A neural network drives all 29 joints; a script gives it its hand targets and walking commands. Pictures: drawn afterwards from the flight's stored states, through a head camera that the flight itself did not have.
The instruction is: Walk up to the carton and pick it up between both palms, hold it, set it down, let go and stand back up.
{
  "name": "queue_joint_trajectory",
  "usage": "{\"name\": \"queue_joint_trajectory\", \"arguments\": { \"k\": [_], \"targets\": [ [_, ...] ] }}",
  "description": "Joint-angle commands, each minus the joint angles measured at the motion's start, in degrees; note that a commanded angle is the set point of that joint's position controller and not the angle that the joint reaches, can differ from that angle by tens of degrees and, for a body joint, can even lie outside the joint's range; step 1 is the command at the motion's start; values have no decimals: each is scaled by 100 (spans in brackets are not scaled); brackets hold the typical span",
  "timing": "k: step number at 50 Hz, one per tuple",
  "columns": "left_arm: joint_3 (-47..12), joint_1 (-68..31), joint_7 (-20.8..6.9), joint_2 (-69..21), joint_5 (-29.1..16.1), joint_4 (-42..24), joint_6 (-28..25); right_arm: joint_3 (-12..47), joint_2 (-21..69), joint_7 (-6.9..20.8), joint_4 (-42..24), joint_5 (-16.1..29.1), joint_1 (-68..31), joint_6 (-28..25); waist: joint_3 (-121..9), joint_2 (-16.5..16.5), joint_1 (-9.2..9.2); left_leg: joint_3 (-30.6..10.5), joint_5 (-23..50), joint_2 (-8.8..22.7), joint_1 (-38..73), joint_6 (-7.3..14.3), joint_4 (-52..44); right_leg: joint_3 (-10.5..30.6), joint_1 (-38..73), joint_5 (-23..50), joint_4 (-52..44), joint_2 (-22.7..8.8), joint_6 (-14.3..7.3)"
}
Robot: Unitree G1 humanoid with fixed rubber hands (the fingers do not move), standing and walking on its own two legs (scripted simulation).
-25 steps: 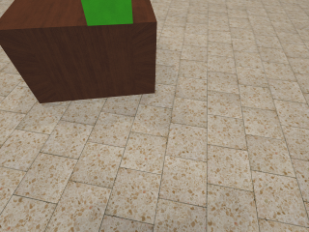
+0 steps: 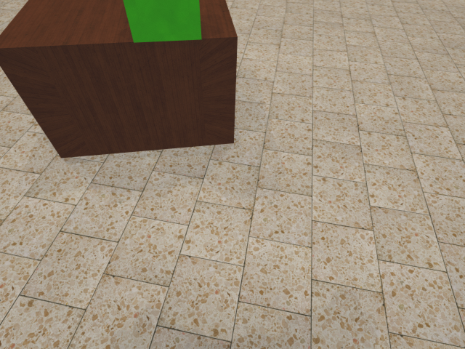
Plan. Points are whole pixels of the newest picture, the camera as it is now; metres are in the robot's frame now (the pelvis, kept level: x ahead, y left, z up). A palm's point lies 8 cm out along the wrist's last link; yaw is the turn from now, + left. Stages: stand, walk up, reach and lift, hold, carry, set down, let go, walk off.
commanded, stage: stand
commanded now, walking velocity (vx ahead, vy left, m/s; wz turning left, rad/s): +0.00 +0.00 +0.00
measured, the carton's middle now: out of the picture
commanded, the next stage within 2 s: none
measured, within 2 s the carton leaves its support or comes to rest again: neither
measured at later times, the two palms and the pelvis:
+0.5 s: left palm out of the picture -0.04 +0.22 -0.14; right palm out of the picture -0.04 -0.20 -0.15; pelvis -0.01 +0.01 +0.00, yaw +0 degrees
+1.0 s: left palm out of the picture -0.06 +0.21 -0.14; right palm out of the picture -0.05 -0.19 -0.15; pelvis -0.02 +0.00 +0.00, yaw +1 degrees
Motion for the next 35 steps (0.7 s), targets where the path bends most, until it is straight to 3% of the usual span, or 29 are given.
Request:
{"name": "queue_joint_trajectory", "arguments": {
  "k": [1, 2, 3, 4, 5, 6, 7, 8, 9, 10, 11, 12, 13, 14, 16, 18, 20, 21, 24, 25, 26, 27, 28, 29, 30, 32, 33, 34, 35],
  "targets": [
    [99, 396, -48, 566, -16, -114, -11, -42, -514, 10, 66, -31, 507, 7, 468, 61, 31, 37, 1427, 181, -292, 288, -234, 769, -383, 2526, -704, -909, -51],
    [158, 509, -62, 760, -6, -67, -61, -5, -230, -12, 62, -10, 338, 8, 257, 33, 124, 32, 1300, 146, -341, 335, -255, 693, -100, 2372, -598, -862, -84],
    [166, 573, -66, 678, -19, 12, -23, -26, -400, -49, -26, -47, 338, -12, 456, -396, 121, 175, 1581, 194, -328, 290, -218, 428, -229, 2891, -527, -763, 0],
    [39, 591, -26, 449, 16, 19, -57, -60, -655, -7, -93, -20, 322, -15, 339, -315, 68, 74, 1547, 194, -444, 308, -187, 642, -51, 3175, -593, -874, 27],
    [103, 536, -57, 619, 53, -79, -81, -5, -325, -28, 27, 1, 545, -11, 284, -36, 57, 8, 1497, 152, -366, 300, -306, 577, 21, 2851, -478, -915, -92],
    [112, 512, -27, 571, 28, 29, -50, -45, -501, -3, 5, 16, 594, -52, -28, -130, -72, 116, 1498, 176, -313, 323, -201, 538, 181, 2799, -452, -848, -94],
    [115, 579, -50, 582, -15, -79, -46, -43, -539, -36, -69, -29, 423, -64, 122, 198, 92, 83, 1512, 176, -386, 353, -263, 615, -49, 2624, -531, -907, -75],
    [29, 584, -29, 290, 11, 58, -15, 7, -323, -27, -2, 6, 563, -69, 300, -133, 9, -79, 1554, 208, -335, 389, -203, 531, -115, 2575, -510, -847, -42],
    [6, 555, -63, 279, -22, 10, -20, -73, -576, 21, 55, 43, 620, -48, 276, 205, 21, -3, 1599, 188, -242, 303, -335, 563, -246, 2545, -522, -872, -24],
    [118, 498, -46, 610, 14, 3, 15, 16, -227, 1, 24, -4, 686, -71, 373, -123, -98, -66, 1579, 245, -208, 389, -371, 538, -412, 2198, -496, -772, -21],
    [156, 657, -52, 678, -54, -24, 6, 37, -330, -20, -23, -45, 652, -48, 387, -159, 49, -78, 1507, 197, -487, 369, -281, 468, -170, 1864, -596, -718, 55],
    [75, 701, -30, 412, 25, 84, 24, 22, -199, -15, 39, -10, 678, -21, 600, -103, -3, -27, 1299, 188, -531, 328, -333, 484, -311, 1702, -607, -783, -33],
    [73, 665, -13, 545, 61, 1, 49, -3, -385, -30, -104, -22, 388, -26, 459, -73, 72, -56, 1285, 153, -398, 345, -312, 553, -416, 1598, -708, -738, 37],
    [91, 602, -13, 576, 34, -13, 1, -72, -628, 22, -81, 16, 544, -51, 268, -150, -40, -105, 1396, 160, -356, 411, -357, 511, -391, 1786, -660, -773, 14],
    [156, 706, -47, 758, 2, -21, -97, -48, -453, -29, -36, -14, 374, -84, 123, 89, 86, 40, 1585, 152, -239, 370, -231, 597, -160, 2632, -556, -868, -2],
    [101, 513, -49, 703, 0, -99, -106, -44, -248, 28, 16, -41, 486, -68, 87, 362, -31, 53, 1449, 139, -121, 394, -323, 674, -295, 2278, -608, -918, -122],
    [106, 381, -105, 592, -80, -222, -134, -67, -504, 20, 24, 36, 627, -110, -102, 145, -103, -30, 1570, 178, -145, 353, -241, 494, -270, 2278, -569, -790, -51],
    [104, 386, -94, 685, 11, -192, -139, -134, -681, 28, 27, -4, 482, -64, 295, 75, -19, 0, 1590, 169, -272, 345, -358, 507, -449, 2134, -646, -813, -19],
    [-14, 883, -30, 238, 3, 73, -68, -116, -464, 32, -66, 30, 662, -59, 128, -527, -48, -36, 1389, 174, -213, 344, -322, 540, -226, 2404, -558, -853, -66],
    [47, 632, -67, 384, 9, -63, -65, -70, -450, 38, 21, 24, 512, -27, 383, -89, 26, -29, 1410, 125, -540, 309, -292, 580, -196, 2119, -616, -844, -88],
    [51, 781, -9, 426, 12, 36, -50, -39, -308, 38, 3, 27, 624, -31, 137, -109, -102, -31, 1425, 148, -179, 305, -396, 619, -274, 2023, -678, -833, -49],
    [63, 729, 12, 452, -6, -79, -40, -20, -317, 11, 49, -54, 721, -30, 460, 388, -63, 47, 1470, 172, -331, 298, -295, 652, -464, 2020, -677, -936, -7],
    [138, 738, -17, 701, -7, -94, -41, 33, -100, -32, 117, -69, 716, 26, 401, 34, -1, -89, 1424, 143, -389, 311, -425, 608, -350, 1865, -654, -814, -63],
    [167, 731, 23, 803, 24, -71, -45, -116, -624, -16, -18, -37, 446, -19, 278, 119, 98, -36, 1336, 157, -398, 286, -352, 670, -212, 1702, -811, -837, 60],
    [202, 687, 7, 916, 86, -27, -31, -79, -524, -31, -105, -2, 383, -24, 239, -159, 19, -62, 1237, 109, -303, 317, -416, 743, -269, 1466, -768, -937, -60],
    [41, 759, -62, 277, -46, 6, 23, -24, -348, 47, -109, 46, 448, -51, 442, -327, 56, -122, 1260, 96, -578, 277, -408, 609, -341, 1267, -879, -731, 23],
    [87, 773, -82, 538, -25, -16, 1, -23, -389, 32, -73, 23, 373, -78, 444, 53, 120, -64, 1248, 82, -497, 307, -441, 596, -338, 1075, -818, -790, 39],
    [26, 680, -69, 214, -20, -12, -15, -105, -684, 22, -86, 8, 438, -50, 454, -172, 15, -127, 1227, 158, -533, 361, -385, 639, -525, 1221, -905, -820, 40],
    [6, 737, -126, 196, -43, -9, -20, 7, -215, 8, -37, 2, 621, -38, 404, -303, 62, -174, 1111, 94, -393, 342, -404, 554, -572, 1190, -918, -772, 42]
  ]
}}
